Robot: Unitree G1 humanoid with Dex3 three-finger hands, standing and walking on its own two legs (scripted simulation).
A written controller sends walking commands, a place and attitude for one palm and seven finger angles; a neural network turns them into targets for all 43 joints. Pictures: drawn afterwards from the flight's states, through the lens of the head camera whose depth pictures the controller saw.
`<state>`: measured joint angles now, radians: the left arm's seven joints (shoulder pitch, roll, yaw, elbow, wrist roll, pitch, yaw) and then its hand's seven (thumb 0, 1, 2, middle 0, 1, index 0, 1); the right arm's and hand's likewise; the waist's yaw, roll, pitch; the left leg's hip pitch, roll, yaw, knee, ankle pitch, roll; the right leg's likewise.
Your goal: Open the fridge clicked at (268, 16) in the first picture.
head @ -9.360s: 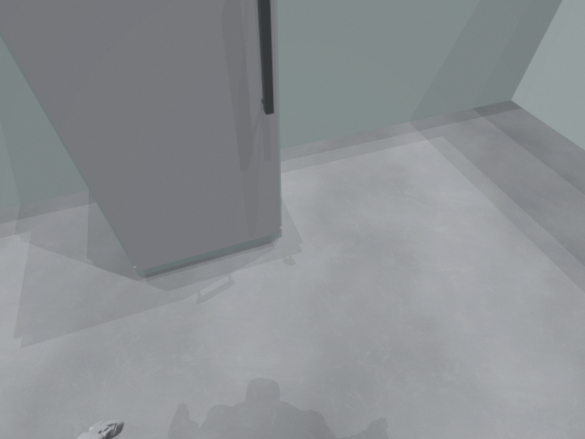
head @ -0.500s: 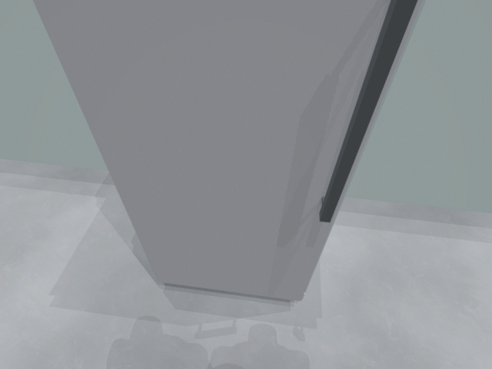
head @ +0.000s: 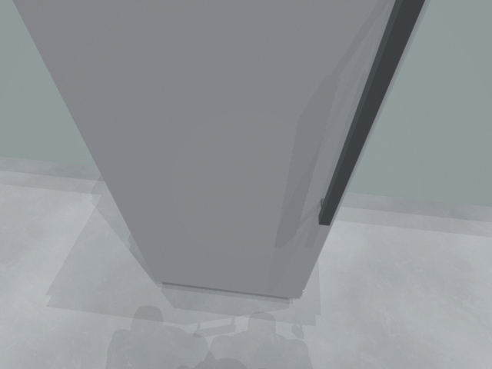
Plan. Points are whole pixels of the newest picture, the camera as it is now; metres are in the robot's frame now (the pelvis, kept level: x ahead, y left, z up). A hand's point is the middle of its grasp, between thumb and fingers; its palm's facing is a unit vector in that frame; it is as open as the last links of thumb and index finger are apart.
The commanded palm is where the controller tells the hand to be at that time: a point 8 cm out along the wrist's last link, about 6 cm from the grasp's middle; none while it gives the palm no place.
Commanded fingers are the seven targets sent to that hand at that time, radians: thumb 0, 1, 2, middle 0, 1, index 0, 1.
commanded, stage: look again from close up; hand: right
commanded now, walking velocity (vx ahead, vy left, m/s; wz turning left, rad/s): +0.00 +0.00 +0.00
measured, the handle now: (353, 132) +0.46 -0.14 +0.16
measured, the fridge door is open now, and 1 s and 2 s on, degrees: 0 0 0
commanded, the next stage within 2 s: raise the hand to about handle height in 0.88 s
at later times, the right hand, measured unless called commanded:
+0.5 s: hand out of the picture +0.08 -0.22 -0.16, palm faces -0.01 +0.96 -0.29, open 7.4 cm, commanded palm none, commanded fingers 0.00 -0.90 -0.90 0.20 0.30 0.20 0.30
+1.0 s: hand out of the picture +0.08 -0.20 -0.16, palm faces -0.01 +0.96 -0.29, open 7.4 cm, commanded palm +0.13 -0.25 -0.07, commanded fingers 0.00 -0.85 -0.88 0.20 0.33 0.20 0.33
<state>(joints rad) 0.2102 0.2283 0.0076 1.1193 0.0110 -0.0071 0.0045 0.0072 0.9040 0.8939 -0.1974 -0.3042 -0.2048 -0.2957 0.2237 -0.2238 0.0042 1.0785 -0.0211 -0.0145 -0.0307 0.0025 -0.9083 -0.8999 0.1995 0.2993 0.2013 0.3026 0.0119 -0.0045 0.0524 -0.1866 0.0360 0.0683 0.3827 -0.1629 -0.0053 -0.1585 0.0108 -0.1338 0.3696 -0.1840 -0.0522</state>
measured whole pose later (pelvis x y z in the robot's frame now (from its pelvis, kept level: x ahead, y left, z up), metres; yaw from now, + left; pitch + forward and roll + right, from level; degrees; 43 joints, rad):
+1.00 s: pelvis +0.04 +0.01 +0.00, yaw -1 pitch -1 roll +0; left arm 0.17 0.26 -0.01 1.13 0.01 -0.02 0.01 0.01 0.90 0.89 -0.20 -0.30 -0.21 -0.30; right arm 0.20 -0.25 0.01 1.10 -0.02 -0.02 -0.03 0.00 -0.91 -0.90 0.20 0.30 0.20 0.30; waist 0.01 -0.01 0.03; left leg -0.11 0.02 0.08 0.32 -0.19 0.00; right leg -0.09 0.00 -0.12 0.31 -0.20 -0.03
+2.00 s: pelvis +0.01 +0.01 -0.03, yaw -3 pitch +6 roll +2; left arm 0.28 0.29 -0.03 0.61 -0.05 -0.30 0.09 0.02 0.90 0.89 -0.20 -0.30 -0.21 -0.30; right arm 0.23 -0.34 -0.37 0.11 0.37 -0.24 0.41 0.00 0.09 -0.48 0.27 0.94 0.27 0.94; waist -0.01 -0.02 -0.06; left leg -0.48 0.02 0.13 0.74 -0.36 0.02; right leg -0.50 -0.03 -0.06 0.80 -0.39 -0.03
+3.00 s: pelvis +0.01 +0.02 -0.01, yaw -3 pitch -1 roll +1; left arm 0.25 0.28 -0.07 0.63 -0.07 -0.24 0.11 0.02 0.90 0.89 -0.20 -0.30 -0.21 -0.30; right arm -0.06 -0.42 -0.45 0.21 0.32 0.03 0.42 -0.01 0.50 -0.30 0.30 1.20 0.30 1.20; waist -0.03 -0.05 -0.01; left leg -0.22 0.01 0.12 0.50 -0.26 0.03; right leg -0.23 -0.03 -0.07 0.54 -0.28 -0.02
